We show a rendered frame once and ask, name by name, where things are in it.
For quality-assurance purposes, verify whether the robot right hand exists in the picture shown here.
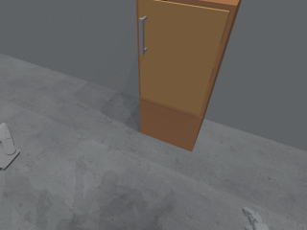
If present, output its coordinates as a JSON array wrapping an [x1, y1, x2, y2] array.
[[240, 206, 270, 230]]

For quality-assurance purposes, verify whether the robot left hand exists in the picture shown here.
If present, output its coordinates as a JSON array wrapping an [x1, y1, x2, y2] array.
[[0, 123, 21, 171]]

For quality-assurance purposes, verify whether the handle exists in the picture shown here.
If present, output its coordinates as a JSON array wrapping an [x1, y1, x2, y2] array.
[[138, 16, 148, 56]]

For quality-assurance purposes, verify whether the cupboard door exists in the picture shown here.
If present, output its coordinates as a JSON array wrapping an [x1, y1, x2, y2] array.
[[138, 0, 229, 115]]

